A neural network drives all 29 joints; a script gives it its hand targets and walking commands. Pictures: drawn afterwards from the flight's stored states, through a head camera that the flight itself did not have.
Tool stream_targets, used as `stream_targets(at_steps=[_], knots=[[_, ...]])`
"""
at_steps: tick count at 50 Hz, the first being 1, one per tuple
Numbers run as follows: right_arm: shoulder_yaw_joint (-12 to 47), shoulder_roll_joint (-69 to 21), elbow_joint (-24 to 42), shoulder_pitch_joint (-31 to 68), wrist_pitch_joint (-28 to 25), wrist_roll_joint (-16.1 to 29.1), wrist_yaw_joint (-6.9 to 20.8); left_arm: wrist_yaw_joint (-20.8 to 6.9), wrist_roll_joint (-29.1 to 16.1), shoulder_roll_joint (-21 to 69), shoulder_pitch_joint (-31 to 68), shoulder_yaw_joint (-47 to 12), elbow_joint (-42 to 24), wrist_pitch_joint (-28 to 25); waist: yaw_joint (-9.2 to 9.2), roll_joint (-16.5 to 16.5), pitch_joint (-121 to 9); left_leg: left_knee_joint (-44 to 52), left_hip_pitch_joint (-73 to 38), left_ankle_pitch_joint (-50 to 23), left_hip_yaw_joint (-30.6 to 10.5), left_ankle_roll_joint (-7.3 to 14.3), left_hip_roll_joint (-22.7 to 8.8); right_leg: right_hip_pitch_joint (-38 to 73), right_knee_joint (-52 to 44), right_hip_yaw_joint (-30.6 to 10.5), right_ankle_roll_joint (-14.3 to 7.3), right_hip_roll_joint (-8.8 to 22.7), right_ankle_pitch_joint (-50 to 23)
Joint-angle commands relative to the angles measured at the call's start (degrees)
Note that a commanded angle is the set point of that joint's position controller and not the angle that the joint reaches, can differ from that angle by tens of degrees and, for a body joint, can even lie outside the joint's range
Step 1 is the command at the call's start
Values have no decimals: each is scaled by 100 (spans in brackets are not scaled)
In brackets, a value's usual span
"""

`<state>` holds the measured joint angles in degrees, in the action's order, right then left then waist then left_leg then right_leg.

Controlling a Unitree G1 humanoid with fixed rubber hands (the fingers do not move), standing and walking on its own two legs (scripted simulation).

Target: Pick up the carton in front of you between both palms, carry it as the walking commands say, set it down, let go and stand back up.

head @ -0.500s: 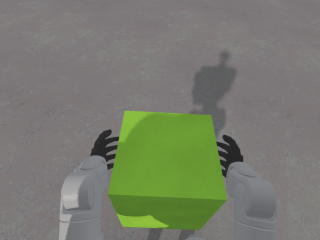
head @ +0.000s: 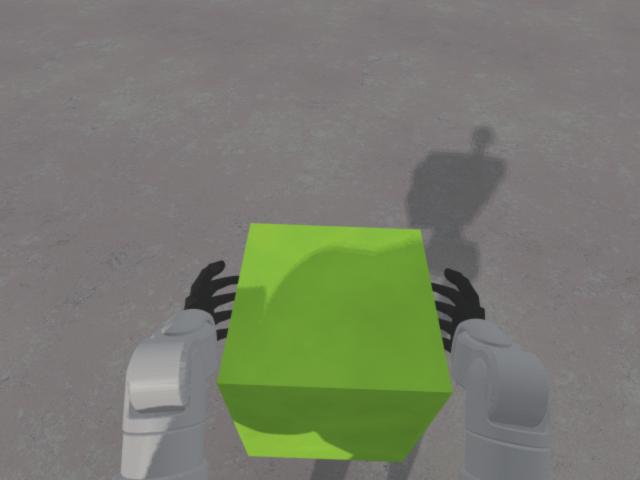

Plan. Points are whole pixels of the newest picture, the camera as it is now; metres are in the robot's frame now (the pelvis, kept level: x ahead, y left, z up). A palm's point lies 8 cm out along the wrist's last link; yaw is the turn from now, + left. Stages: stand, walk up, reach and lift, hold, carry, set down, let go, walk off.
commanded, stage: carry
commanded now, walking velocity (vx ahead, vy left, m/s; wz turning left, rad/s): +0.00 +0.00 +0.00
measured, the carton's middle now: (330, 348) +0.28 +0.00 +0.01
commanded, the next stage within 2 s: hold in 1.66 s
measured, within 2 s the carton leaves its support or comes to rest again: neither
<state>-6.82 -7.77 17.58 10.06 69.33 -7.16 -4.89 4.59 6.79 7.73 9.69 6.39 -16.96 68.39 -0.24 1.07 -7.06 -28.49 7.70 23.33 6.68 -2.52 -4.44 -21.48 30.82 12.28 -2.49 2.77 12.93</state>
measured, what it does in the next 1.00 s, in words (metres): shifts its weight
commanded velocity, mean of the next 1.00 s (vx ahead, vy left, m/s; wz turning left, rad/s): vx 0.00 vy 0.00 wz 0.00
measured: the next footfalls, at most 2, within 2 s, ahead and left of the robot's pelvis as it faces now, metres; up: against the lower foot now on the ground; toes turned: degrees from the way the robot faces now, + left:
none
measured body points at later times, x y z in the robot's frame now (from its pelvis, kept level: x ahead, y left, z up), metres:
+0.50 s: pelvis -0.03 +0.02 +0.00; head -0.06 +0.01 +0.45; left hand +0.24 +0.17 +0.06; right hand +0.24 -0.14 +0.06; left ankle -0.11 +0.12 -0.73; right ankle +0.03 -0.09 -0.73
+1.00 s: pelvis -0.06 +0.02 +0.00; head -0.08 +0.02 +0.45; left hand +0.24 +0.17 +0.02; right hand +0.24 -0.13 +0.02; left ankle -0.11 +0.12 -0.73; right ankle +0.03 -0.10 -0.73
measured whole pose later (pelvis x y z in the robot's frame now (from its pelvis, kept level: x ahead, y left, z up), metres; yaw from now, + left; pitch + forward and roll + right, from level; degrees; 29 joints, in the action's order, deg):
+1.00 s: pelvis -0.06 +0.02 +0.00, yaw +0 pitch +1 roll +0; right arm -10.9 -8.3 -12.9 13.2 40.3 -15.2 -0.8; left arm 0.6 14.7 8.3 13.2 11.2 13.3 39.8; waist -0.2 0.3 -4.6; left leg -31.3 10.9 21.4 8.7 0.7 -2.1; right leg -22.8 28.9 10.6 -1.2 5.4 6.8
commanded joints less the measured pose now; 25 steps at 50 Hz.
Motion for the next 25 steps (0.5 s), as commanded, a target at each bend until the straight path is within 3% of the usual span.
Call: stream_targets(at_steps=[1,7,15,25], knots=[[4137,-5225,288,2452,0,2376,1510,-1453,-2349,5305,2506,-4133,-341,45,8,13,-1622,-3,-86,-3732,-193,38,-460,1448,260,-641,-37,686,-3913],[4112,-5184,362,2442,-5,2368,1494,-1457,-2391,5263,2542,-4167,-418,57,18,124,-1503,-101,-163,-4072,-179,160,-565,1172,324,-573,29,613,-2935],[4187,-5275,133,2265,-118,2249,1541,-1524,-2267,5320,2338,-4207,-157,-46,20,-23,-1223,61,199,-2786,-189,233,-504,1185,126,-639,42,698,-2560],[4045,-5105,-383,2373,-799,1894,1580,-1540,-1854,5129,2373,-3989,361,-715,13,-55,-862,456,588,-1413,-297,330,-465,1131,-266,-734,94,705,-1534]])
